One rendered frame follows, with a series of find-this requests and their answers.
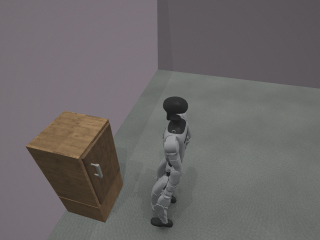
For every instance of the left robot forearm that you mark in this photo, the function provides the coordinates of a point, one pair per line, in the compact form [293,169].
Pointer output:
[174,179]

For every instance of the left robot hand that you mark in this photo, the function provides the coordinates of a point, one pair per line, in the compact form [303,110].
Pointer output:
[164,202]

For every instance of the cupboard door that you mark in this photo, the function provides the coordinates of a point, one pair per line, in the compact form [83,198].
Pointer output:
[103,152]

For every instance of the handle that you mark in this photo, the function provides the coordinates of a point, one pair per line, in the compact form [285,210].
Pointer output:
[99,171]

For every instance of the right robot upper arm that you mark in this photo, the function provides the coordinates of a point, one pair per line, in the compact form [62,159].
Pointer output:
[189,134]

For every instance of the left robot upper arm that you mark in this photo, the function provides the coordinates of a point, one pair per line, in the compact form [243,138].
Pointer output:
[171,148]

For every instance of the left robot thigh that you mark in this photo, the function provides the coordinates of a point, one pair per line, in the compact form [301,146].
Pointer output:
[158,189]

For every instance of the robot torso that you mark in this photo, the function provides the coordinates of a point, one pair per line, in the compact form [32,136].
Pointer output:
[181,138]

